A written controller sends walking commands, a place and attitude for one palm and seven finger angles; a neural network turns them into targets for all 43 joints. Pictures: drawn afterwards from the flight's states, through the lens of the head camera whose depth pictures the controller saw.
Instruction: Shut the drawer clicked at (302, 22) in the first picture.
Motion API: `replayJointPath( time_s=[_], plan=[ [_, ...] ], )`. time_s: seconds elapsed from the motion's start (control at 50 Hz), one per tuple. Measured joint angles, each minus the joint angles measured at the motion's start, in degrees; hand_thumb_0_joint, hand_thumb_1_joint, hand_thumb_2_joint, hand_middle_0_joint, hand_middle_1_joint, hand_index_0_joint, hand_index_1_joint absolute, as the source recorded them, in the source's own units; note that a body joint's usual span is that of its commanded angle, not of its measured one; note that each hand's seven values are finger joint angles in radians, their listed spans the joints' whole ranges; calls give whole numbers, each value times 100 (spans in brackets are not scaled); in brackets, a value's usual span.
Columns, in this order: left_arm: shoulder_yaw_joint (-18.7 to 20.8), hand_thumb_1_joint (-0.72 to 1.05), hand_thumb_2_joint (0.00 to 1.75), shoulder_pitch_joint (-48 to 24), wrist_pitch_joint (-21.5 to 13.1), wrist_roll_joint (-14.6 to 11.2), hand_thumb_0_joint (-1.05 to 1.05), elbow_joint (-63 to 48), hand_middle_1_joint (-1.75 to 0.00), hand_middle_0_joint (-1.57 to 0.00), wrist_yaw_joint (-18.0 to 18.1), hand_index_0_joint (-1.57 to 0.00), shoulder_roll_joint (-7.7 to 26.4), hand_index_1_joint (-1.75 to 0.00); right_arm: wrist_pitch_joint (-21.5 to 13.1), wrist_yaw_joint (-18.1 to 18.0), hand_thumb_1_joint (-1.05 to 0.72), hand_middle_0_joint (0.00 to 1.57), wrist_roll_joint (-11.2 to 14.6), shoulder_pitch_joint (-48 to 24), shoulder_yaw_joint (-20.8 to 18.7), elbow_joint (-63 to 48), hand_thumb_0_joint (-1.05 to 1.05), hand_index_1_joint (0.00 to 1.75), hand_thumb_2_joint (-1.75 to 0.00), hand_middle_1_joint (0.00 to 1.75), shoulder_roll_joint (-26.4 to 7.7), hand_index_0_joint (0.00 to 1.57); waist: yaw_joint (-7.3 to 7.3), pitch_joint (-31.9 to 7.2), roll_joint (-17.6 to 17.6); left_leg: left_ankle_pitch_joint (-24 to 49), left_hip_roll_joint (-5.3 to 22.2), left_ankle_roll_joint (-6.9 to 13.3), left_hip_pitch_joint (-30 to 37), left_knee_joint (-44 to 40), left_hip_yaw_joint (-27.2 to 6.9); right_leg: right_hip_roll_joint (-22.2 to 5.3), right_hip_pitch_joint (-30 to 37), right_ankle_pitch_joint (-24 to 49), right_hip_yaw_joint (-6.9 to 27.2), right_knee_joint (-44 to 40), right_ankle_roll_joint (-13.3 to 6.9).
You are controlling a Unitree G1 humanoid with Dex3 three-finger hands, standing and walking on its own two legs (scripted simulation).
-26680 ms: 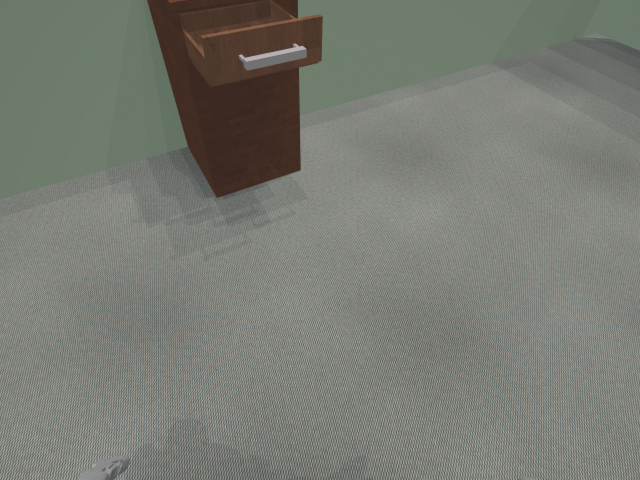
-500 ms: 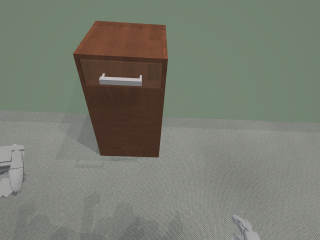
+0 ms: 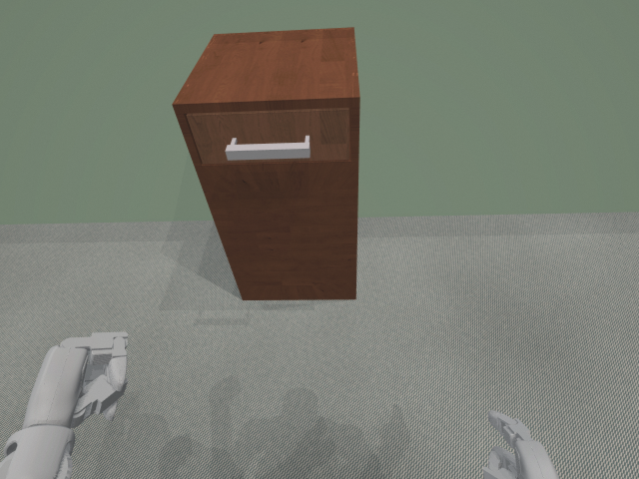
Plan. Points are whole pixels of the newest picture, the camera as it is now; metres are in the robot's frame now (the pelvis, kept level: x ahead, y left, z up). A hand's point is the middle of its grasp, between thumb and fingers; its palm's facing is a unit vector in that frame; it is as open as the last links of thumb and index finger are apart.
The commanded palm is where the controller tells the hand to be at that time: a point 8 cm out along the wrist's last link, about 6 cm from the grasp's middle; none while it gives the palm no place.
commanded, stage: let the arm hang, fingers relaxed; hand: left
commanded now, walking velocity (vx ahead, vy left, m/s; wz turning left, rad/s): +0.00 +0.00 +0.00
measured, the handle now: (269, 145) +0.85 +0.18 -0.05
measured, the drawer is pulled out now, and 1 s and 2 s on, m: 0.00 0.00 0.00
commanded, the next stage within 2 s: look to check the result in 1.00 s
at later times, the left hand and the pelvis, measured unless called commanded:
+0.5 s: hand out of the picture -0.09 +0.22 -0.15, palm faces +0.03 -0.96 -0.28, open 5.5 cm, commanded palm none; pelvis -0.02 +0.00 +0.01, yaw +2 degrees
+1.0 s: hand out of the picture +0.05 +0.19 -0.15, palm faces +0.00 -0.97 -0.26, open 7.4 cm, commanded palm none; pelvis +0.00 -0.02 +0.02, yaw +1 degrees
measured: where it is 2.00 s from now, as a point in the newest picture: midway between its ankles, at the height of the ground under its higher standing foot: outside the picture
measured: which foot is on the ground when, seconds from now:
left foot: down 0.00-1.00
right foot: down 0.00-1.00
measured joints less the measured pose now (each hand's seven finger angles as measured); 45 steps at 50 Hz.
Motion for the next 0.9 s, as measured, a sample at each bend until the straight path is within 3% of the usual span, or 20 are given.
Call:
replayJointPath(
  time_s=[0.08,0.18,0.32,0.46,0.62,0.9],
  plan=[
    [-621,90,90,-559,716,104,0,2711,-149,-129,-125,-129,-576,-150,395,32,-91,20,-92,23,13,416,1,30,-90,30,-84,20,-108,1,-50,-19,-90,36,18,113,-13,-96,-19,-108,-14,243,9],
    [-1056,91,90,-509,884,137,1,4547,-134,-113,-78,-113,-984,-133,640,55,-91,20,-195,362,93,794,1,30,-90,30,132,20,-158,315,-512,136,-76,2,137,-66,-116,-60,138,17,-119,59,-34],
    [-924,90,90,-232,731,2,1,5829,-109,-88,-127,-87,-662,-107,780,-13,-91,20,-180,795,58,1444,1,30,-90,30,346,20,30,602,-599,471,-30,-19,194,-534,-251,39,297,394,-263,-553,-131],
    [-958,91,90,-94,672,-14,1,6555,-76,-61,-141,-60,-592,-76,745,-56,-91,20,-119,822,-19,1839,1,30,-90,30,375,20,75,616,-422,597,-73,8,453,-834,-166,-2,487,500,-191,-769,-106],
    [-987,91,90,-519,577,-19,0,6751,-45,-33,-123,-32,-702,-45,666,-55,-91,20,-116,540,-47,2027,0,30,-90,30,398,20,47,536,-340,680,-103,9,633,-1035,-93,-37,566,521,-122,-812,-93],
    [-991,91,90,-1306,451,-17,0,6621,-31,-21,-136,-20,-844,-31,570,-57,-91,20,-139,282,-68,2155,0,30,-90,30,330,20,-76,496,-407,675,-52,-78,832,-1212,-83,18,726,500,-111,-935,-112]
  ],
)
